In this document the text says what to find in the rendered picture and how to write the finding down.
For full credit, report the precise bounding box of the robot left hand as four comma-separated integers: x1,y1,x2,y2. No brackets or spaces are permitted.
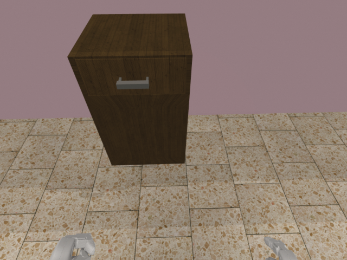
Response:
49,233,95,260

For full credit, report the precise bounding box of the handle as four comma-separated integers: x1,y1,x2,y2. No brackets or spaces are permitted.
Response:
116,77,149,89

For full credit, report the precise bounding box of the cabinet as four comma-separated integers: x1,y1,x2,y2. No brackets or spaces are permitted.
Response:
67,14,192,166

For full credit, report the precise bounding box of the robot right hand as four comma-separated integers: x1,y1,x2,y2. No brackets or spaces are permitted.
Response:
264,237,298,260

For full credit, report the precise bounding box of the drawer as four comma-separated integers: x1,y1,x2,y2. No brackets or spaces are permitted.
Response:
75,57,186,95

